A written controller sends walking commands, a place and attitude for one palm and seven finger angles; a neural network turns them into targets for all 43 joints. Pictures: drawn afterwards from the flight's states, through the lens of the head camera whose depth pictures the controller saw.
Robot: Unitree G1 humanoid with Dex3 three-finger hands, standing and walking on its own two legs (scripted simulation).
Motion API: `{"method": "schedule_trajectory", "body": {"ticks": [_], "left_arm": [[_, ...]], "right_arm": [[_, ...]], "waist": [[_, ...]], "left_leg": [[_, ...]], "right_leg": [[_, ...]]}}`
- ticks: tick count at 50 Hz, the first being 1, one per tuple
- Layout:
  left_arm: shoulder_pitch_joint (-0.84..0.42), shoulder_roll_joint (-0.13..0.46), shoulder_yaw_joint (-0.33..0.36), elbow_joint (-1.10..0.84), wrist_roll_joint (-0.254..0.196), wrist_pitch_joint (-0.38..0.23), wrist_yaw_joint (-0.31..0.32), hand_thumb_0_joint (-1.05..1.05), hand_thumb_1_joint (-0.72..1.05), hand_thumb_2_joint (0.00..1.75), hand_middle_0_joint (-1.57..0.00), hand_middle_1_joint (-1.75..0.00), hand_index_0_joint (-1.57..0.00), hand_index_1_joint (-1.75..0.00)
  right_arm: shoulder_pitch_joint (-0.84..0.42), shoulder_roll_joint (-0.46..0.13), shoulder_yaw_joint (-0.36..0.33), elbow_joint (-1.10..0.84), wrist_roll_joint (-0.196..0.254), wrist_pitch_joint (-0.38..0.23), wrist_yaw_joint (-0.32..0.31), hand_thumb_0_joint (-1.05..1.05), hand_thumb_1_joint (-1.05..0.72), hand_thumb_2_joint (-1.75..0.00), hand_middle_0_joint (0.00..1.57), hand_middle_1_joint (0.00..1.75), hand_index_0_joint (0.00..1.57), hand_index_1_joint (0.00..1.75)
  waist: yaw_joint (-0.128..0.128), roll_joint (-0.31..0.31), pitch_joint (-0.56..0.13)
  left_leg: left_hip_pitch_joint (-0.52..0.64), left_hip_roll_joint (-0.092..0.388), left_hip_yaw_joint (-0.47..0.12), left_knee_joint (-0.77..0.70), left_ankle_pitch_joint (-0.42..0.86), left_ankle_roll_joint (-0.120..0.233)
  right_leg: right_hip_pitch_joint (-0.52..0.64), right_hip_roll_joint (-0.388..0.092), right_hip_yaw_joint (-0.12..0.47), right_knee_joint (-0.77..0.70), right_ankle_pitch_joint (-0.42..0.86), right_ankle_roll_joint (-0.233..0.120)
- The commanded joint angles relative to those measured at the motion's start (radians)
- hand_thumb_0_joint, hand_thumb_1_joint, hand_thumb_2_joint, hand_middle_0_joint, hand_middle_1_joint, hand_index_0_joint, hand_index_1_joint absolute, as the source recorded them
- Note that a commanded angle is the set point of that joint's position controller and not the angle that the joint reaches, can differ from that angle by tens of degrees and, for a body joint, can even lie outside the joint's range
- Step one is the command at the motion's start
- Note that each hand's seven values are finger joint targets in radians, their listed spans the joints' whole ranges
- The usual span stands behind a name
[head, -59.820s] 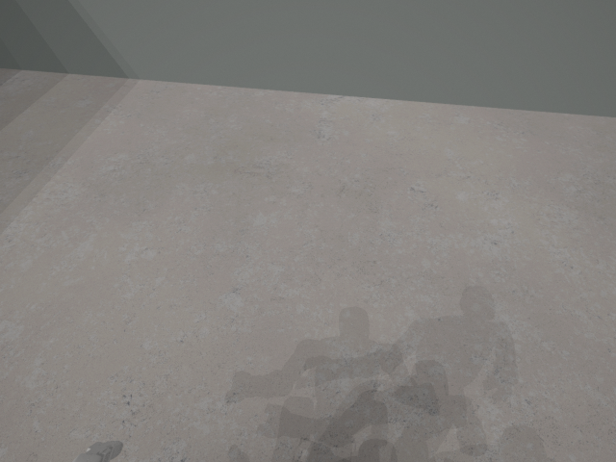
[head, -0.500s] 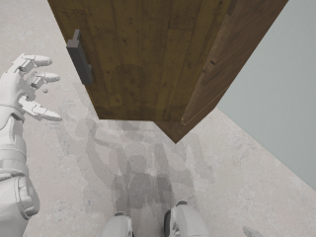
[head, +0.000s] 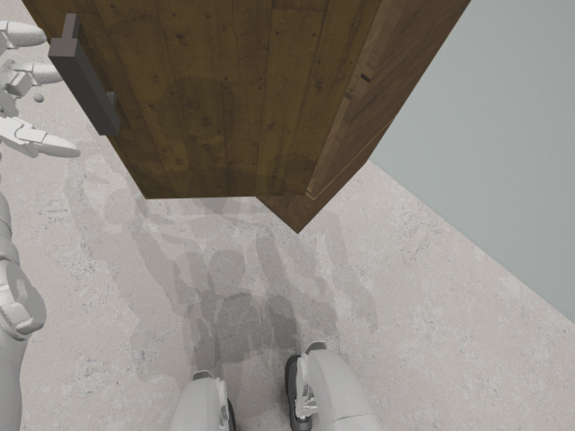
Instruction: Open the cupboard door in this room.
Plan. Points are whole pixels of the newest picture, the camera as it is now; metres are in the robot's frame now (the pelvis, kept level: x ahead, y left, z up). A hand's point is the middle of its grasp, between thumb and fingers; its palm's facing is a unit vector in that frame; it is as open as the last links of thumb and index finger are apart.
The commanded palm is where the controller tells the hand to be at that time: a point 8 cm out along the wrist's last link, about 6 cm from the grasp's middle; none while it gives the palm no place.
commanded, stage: move the hooked fingers beside the handle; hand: left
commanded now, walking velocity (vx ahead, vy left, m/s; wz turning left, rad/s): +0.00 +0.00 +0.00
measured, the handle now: (92, 79) +0.56 +0.19 +0.06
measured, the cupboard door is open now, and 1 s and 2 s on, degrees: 47 46 46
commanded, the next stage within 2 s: slide the fingers in behind the handle in 0.82 s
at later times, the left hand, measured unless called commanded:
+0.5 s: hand (35, 99) +0.53 +0.25 +0.06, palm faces -0.03 -1.00 -0.03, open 14.0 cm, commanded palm +0.50 +0.29 +0.06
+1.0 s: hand (35, 107) +0.52 +0.25 +0.07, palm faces -0.05 -1.00 -0.03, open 14.0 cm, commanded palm +0.50 +0.28 +0.06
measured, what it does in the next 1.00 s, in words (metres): stands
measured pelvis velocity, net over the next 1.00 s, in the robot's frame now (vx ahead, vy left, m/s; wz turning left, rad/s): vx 0.01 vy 0.01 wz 0.00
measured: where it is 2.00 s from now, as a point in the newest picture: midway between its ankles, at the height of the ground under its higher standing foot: (263, 430)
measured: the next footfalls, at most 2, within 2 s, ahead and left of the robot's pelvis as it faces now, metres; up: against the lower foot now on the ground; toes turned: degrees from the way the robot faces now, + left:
none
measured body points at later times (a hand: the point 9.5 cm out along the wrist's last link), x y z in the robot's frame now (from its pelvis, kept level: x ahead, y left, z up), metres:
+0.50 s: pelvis +0.02 +0.01 +0.01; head +0.19 +0.03 +0.42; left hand +0.52 +0.30 +0.07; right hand +0.01 -0.26 -0.09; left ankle -0.02 +0.10 -0.65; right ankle +0.06 -0.12 -0.65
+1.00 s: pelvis +0.01 +0.01 +0.00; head +0.17 +0.04 +0.42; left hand +0.51 +0.30 +0.07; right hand +0.02 -0.26 -0.10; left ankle -0.02 +0.10 -0.65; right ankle +0.06 -0.12 -0.65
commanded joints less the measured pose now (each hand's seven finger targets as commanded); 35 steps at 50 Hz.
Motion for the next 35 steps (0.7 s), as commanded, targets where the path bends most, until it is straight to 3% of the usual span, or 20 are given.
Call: {"method": "schedule_trajectory", "body": {"ticks": [1,4,6,8,12,14,16,20,22,24,26,27,28,30,31,33,35], "left_arm": [[-0.440,0.336,0.037,-0.140,-0.016,-0.031,0.004,0.00,-0.50,0.30,-0.30,-1.20,-0.30,-1.20],[-0.421,0.335,0.026,-0.165,0.001,-0.033,0.002,0.00,-0.50,0.30,-0.30,-1.20,-0.30,-1.20],[-0.404,0.372,0.059,-0.176,-0.002,-0.037,-0.003,0.00,-0.50,0.30,-0.30,-1.20,-0.30,-1.20],[-0.408,0.344,0.048,-0.188,-0.012,-0.037,-0.010,0.00,-0.50,0.30,-0.30,-1.20,-0.30,-1.20],[-0.384,0.354,0.069,-0.252,-0.021,-0.042,-0.007,0.00,-0.50,0.30,-0.30,-1.20,-0.30,-1.20],[-0.361,0.322,0.061,-0.259,-0.027,-0.040,0.000,0.00,-0.50,0.30,-0.30,-1.20,-0.30,-1.20],[-0.331,0.368,0.103,-0.293,-0.028,-0.044,0.007,0.00,-0.50,0.30,-0.30,-1.20,-0.30,-1.20],[-0.303,0.274,0.041,-0.310,-0.036,-0.040,0.008,0.00,-0.50,0.30,-0.30,-1.20,-0.30,-1.20],[-0.269,0.284,0.059,-0.285,-0.043,-0.038,0.009,0.00,-0.50,0.30,-0.30,-1.20,-0.30,-1.20],[-0.279,0.268,0.047,-0.284,-0.046,-0.044,0.005,0.00,-0.50,0.30,-0.30,-1.20,-0.30,-1.20],[-0.277,0.274,0.048,-0.243,-0.044,-0.045,0.003,0.00,-0.50,0.30,-0.30,-1.20,-0.30,-1.20],[-0.288,0.248,0.023,-0.222,-0.045,-0.044,0.000,0.00,-0.50,0.30,-0.30,-1.20,-0.30,-1.20],[-0.314,0.255,0.023,-0.244,-0.044,-0.051,0.000,0.00,-0.50,0.30,-0.30,-1.20,-0.30,-1.20],[-0.328,0.252,0.022,-0.295,-0.048,-0.074,-0.007,0.00,-0.50,0.30,-0.30,-1.20,-0.30,-1.20],[-0.278,0.249,0.030,-0.271,-0.051,-0.074,-0.009,0.00,-0.50,0.30,-0.30,-1.20,-0.30,-1.20],[-0.281,0.210,0.010,-0.262,-0.064,-0.070,-0.012,0.00,-0.50,0.30,-0.30,-1.20,-0.30,-1.20],[-0.281,0.234,0.023,-0.249,-0.065,-0.065,-0.018,0.00,-0.50,0.30,-0.30,-1.20,-0.30,-1.20]], "right_arm": [[0.199,-0.202,-0.062,-0.039,-0.001,0.003,-0.013,0.00,-0.90,-0.90,0.20,0.30,0.20,0.30],[0.212,-0.197,-0.061,-0.052,-0.006,0.007,-0.009,0.00,-0.90,-0.90,0.20,0.30,0.20,0.30],[0.214,-0.199,-0.066,-0.050,-0.006,0.013,-0.008,0.00,-0.90,-0.90,0.20,0.30,0.20,0.30],[0.212,-0.195,-0.066,-0.050,-0.007,0.016,-0.003,0.00,-0.90,-0.90,0.20,0.30,0.20,0.30],[0.220,-0.197,-0.072,-0.055,-0.009,0.027,0.003,0.00,-0.90,-0.90,0.20,0.30,0.20,0.30],[0.225,-0.191,-0.076,-0.057,-0.009,0.030,0.006,0.00,-0.90,-0.90,0.20,0.30,0.20,0.30],[0.226,-0.193,-0.081,-0.055,-0.010,0.032,0.009,0.00,-0.90,-0.90,0.20,0.30,0.20,0.30],[0.217,-0.179,-0.081,-0.060,-0.004,0.037,0.015,0.00,-0.90,-0.90,0.20,0.30,0.20,0.30],[0.215,-0.184,-0.084,-0.057,-0.003,0.038,0.014,0.00,-0.90,-0.90,0.20,0.30,0.20,0.30],[0.211,-0.182,-0.083,-0.058,-0.003,0.037,0.009,0.00,-0.90,-0.90,0.20,0.30,0.20,0.30],[0.206,-0.183,-0.083,-0.051,-0.003,0.035,0.007,0.00,-0.90,-0.90,0.20,0.30,0.20,0.30],[0.200,-0.181,-0.080,-0.050,-0.001,0.034,0.006,0.00,-0.90,-0.90,0.20,0.30,0.20,0.30],[0.199,-0.182,-0.079,-0.049,-0.003,0.032,0.005,0.00,-0.90,-0.90,0.20,0.30,0.20,0.30],[0.202,-0.182,-0.084,-0.047,-0.006,0.031,0.005,0.00,-0.90,-0.90,0.20,0.30,0.20,0.30],[0.200,-0.181,-0.086,-0.048,-0.005,0.031,0.007,0.00,-0.90,-0.90,0.20,0.30,0.20,0.30],[0.189,-0.179,-0.086,-0.047,-0.004,0.032,0.009,0.00,-0.90,-0.90,0.20,0.30,0.20,0.30],[0.190,-0.184,-0.085,-0.048,-0.002,0.033,0.006,0.00,-0.90,-0.90,0.20,0.30,0.20,0.30]], "waist": [[-0.018,0.135,-0.493],[-0.007,0.188,-0.541],[-0.001,0.185,-0.585],[0.000,0.212,-0.584],[0.012,0.224,-0.619],[0.010,0.227,-0.615],[0.034,0.235,-0.647],[0.023,0.216,-0.588],[0.027,0.179,-0.558],[0.021,0.197,-0.537],[0.018,0.172,-0.499],[0.004,0.149,-0.472],[0.006,0.165,-0.484],[0.018,0.233,-0.556],[0.031,0.221,-0.554],[0.018,0.184,-0.531],[0.020,0.175,-0.520]], "left_leg": [[0.195,-0.023,-0.081,-0.128,0.435,0.002],[0.225,-0.025,-0.080,-0.124,0.466,0.001],[0.239,-0.021,-0.081,-0.115,0.506,-0.001],[0.256,-0.019,-0.081,-0.114,0.512,-0.004],[0.322,-0.012,-0.094,-0.119,0.594,-0.012],[0.341,-0.011,-0.091,-0.115,0.640,-0.010],[0.355,-0.011,-0.093,-0.121,0.665,-0.015],[0.362,-0.009,-0.085,-0.138,0.672,-0.012],[0.342,-0.012,-0.084,-0.148,0.636,-0.010],[0.343,-0.012,-0.080,-0.148,0.636,-0.009],[0.319,-0.014,-0.077,-0.152,0.593,-0.011],[0.297,-0.017,-0.071,-0.152,0.557,-0.006],[0.294,-0.018,-0.072,-0.153,0.549,-0.006],[0.396,-0.011,-0.090,-0.146,0.662,-0.023],[0.404,-0.010,-0.093,-0.145,0.684,-0.027],[0.374,-0.011,-0.087,-0.142,0.647,-0.021],[0.358,-0.011,-0.088,-0.144,0.644,-0.020]], "right_leg": [[0.361,0.045,0.074,-0.068,0.248,-0.003],[0.364,0.046,0.071,-0.055,0.267,-0.011],[0.382,0.046,0.073,-0.051,0.300,-0.007],[0.365,0.046,0.072,-0.053,0.294,-0.007],[0.361,0.050,0.062,-0.050,0.321,-0.007],[0.359,0.053,0.061,-0.052,0.353,-0.010],[0.397,0.054,0.063,-0.055,0.369,-0.010],[0.400,0.059,0.062,-0.075,0.383,-0.008],[0.410,0.059,0.060,-0.084,0.363,-0.007],[0.400,0.058,0.061,-0.083,0.365,-0.012],[0.391,0.057,0.061,-0.089,0.336,-0.008],[0.388,0.058,0.062,-0.093,0.327,-0.005],[0.395,0.056,0.066,-0.090,0.326,-0.007],[0.367,0.056,0.058,-0.076,0.346,-0.012],[0.368,0.057,0.055,-0.077,0.345,-0.013],[0.370,0.056,0.056,-0.082,0.338,-0.009],[0.374,0.056,0.055,-0.078,0.344,-0.010]]}}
